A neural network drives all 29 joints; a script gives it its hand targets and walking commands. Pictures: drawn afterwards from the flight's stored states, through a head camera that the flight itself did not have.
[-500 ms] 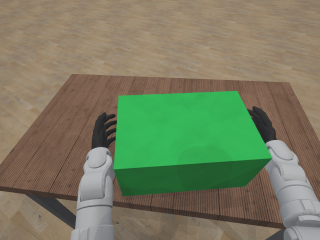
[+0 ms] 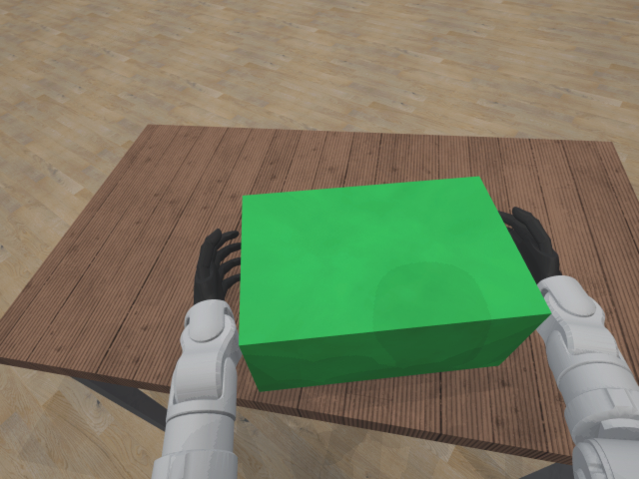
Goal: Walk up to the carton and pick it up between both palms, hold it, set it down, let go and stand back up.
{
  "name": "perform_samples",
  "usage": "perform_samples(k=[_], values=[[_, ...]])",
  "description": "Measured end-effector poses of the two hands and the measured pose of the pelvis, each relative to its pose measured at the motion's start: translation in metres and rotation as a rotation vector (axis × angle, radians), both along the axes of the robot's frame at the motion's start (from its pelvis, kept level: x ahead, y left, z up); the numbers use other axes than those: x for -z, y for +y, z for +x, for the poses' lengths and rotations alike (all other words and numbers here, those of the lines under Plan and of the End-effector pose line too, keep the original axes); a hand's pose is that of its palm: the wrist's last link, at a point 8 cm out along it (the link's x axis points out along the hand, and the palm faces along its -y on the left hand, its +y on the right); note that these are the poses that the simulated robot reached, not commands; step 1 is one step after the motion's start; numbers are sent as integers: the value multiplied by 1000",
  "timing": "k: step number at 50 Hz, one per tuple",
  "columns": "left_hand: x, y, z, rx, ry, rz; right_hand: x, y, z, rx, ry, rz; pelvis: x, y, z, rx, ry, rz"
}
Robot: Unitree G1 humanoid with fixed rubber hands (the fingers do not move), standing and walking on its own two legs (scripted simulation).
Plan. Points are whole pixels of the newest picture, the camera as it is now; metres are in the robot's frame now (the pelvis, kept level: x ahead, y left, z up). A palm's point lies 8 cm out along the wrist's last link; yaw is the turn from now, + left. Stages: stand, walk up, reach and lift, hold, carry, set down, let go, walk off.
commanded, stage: set down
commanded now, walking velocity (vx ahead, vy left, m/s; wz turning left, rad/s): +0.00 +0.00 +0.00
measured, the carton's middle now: (371, 281) +0.37 +0.02 +0.04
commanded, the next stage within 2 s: none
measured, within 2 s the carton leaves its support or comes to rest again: rests again in 0.72 s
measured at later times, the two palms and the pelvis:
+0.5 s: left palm (223, 298) +0.33 +0.21 +0.03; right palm (519, 265) +0.44 -0.18 +0.01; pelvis +0.01 +0.00 +0.00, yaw +0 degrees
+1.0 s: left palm (224, 310) +0.32 +0.21 +0.03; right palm (526, 259) +0.44 -0.18 +0.03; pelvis -0.01 +0.00 -0.01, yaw -1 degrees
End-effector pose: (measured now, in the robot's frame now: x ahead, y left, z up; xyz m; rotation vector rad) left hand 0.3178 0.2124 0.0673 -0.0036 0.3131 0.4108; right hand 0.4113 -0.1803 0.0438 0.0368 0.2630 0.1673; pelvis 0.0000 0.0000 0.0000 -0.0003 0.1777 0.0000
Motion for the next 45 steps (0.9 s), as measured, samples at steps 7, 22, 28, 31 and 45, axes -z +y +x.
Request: perform_samples(k=[7, 22, 28, 31, 45], values=[[14, -3, 7, -1, 15, -15, 14, -3, 6, 2, 17, -3, 1, -1, 4, 0, 43, 0], [34, 2, 15, -36, 12, -31, 31, 5, 27, -39, 7, -31, 4, 0, 12, 1, 149, -1], [36, 2, 15, -38, 10, -34, 31, 5, 29, -42, 4, -36, 4, 0, 12, 1, 155, -1], [37, 2, 14, -40, 8, -33, 31, 5, 29, -46, 0, -40, 4, 0, 11, 1, 156, -1], [39, -4, 3, -42, 8, -58, 20, 0, 32, -40, -18, -75, 6, 2, -2, 5, 171, -8]])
